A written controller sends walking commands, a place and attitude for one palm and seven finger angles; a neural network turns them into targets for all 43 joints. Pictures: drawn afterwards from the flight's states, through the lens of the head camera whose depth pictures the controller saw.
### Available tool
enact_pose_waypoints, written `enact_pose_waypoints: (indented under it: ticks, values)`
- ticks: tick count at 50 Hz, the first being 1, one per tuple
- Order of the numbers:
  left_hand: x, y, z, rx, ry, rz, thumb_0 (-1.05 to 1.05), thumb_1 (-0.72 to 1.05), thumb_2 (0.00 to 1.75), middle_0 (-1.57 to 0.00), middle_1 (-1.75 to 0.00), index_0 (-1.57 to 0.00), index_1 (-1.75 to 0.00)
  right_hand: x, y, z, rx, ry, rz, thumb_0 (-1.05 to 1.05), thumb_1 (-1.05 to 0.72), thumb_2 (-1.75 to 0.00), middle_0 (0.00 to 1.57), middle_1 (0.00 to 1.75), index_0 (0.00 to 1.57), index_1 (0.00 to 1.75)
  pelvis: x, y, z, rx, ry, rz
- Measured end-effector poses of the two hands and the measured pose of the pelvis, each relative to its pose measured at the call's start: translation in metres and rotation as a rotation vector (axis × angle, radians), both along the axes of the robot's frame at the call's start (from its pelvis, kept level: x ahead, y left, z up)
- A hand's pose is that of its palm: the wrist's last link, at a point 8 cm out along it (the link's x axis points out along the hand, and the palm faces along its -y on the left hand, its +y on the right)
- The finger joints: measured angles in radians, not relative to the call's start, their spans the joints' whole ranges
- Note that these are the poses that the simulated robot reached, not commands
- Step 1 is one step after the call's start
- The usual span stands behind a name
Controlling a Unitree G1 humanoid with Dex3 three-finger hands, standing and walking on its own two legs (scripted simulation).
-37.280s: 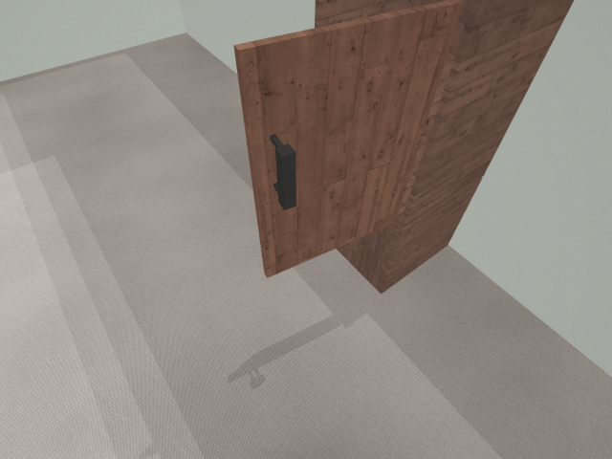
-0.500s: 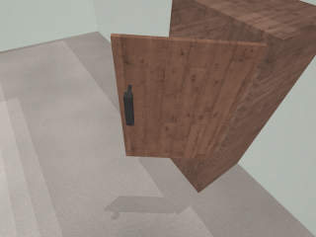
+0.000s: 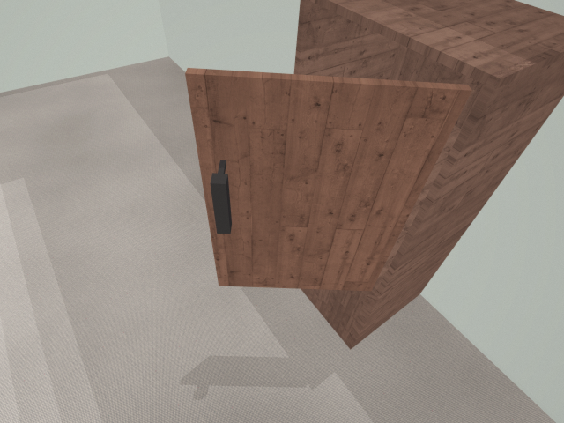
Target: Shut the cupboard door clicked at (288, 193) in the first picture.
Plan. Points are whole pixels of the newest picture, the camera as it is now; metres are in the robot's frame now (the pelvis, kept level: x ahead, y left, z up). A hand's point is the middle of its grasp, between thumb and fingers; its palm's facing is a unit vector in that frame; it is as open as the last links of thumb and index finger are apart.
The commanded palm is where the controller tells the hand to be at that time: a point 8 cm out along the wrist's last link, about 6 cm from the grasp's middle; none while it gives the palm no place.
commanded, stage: raise the hand and make a fist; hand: left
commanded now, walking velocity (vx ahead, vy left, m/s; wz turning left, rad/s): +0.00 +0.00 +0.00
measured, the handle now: (223, 197) +0.48 +0.14 +0.02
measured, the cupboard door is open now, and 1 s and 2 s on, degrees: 54 54 54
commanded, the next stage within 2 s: bring the fist close to the handle in 1.98 s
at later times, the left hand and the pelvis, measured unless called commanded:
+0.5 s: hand out of the picture +0.14 +0.17 -0.07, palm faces +0.15 -0.99 +0.00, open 6.1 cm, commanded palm +0.12 +0.23 -0.05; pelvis -0.01 -0.04 -0.10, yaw +2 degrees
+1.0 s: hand (164, 373) +0.19 +0.17 -0.02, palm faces +0.06 -1.00 -0.01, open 3.8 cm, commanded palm +0.16 +0.22 -0.01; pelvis +0.00 -0.03 -0.08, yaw +1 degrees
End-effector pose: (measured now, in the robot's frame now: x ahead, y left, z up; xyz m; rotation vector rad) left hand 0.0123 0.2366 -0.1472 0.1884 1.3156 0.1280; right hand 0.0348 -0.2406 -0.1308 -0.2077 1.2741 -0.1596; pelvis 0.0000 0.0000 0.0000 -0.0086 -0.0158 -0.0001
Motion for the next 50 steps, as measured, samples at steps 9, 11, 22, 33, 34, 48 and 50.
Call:
enact_pose_waypoints:
  ticks: [9,11,22,33,34,48,50]
  values:
    - [0.103,0.012,0.086,0.049,-0.661,0.092,0.02,0.91,0.9,-0.21,-0.31,-0.21,-0.31,0.028,-0.012,0.016,-0.045,-0.302,0.029,0.01,-0.9,-0.9,0.2,0.3,0.2,0.3,-0.001,-0.008,-0.01,0.014,0.006,0.026]
    - [0.136,0.007,0.121,0.038,-0.927,0.072,0.02,0.91,0.9,-0.23,-0.33,-0.22,-0.33,0.048,-0.016,0.017,-0.028,-0.429,0.059,0.01,-0.9,-0.9,0.2,0.3,0.2,0.3,-0.004,-0.011,-0.019,0.023,0.037,0.038]
    - [0.118,-0.013,0.077,-0.157,-1.234,-0.04,0.01,0.91,0.9,-0.38,-0.49,-0.38,-0.49,0.159,-0.04,0.001,-0.045,-0.789,0.171,0.01,-0.9,-0.9,0.2,0.3,0.2,0.3,-0.012,-0.037,-0.097,0.006,0.227,0.021]
    - [0.126,-0.02,0.111,-0.088,-1.331,-0.092,0.02,0.9,0.9,-0.58,-0.71,-0.57,-0.71,0.187,-0.015,-0.027,0.022,-0.734,0.226,0.01,-0.9,-0.9,0.2,0.3,0.2,0.3,-0.003,-0.051,-0.105,-0.042,0.267,0.052]
    - [0.132,-0.02,0.112,-0.106,-1.32,-0.103,0.02,0.9,0.9,-0.6,-0.73,-0.59,-0.73,0.184,-0.013,-0.029,0.032,-0.719,0.211,0.01,-0.9,-0.9,0.2,0.3,0.2,0.3,-0.002,-0.051,-0.104,-0.04,0.268,0.05]
    - [0.152,-0.011,0.128,-0.133,-1.276,-0.078,0.02,0.9,0.9,-0.85,-1.01,-0.85,-1.01,0.129,-0.028,-0.021,-0.032,-0.588,0.101,0.01,-0.9,-0.9,0.2,0.3,0.2,0.3,0.004,-0.032,-0.082,-0.029,0.253,0.027]
    - [0.153,-0.011,0.128,-0.141,-1.28,-0.084,0.02,0.9,0.9,-0.89,-1.05,-0.88,-1.05,0.127,-0.029,-0.019,-0.048,-0.587,0.103,0.01,-0.9,-0.9,0.2,0.3,0.2,0.3,0.003,-0.029,-0.082,-0.033,0.249,0.027]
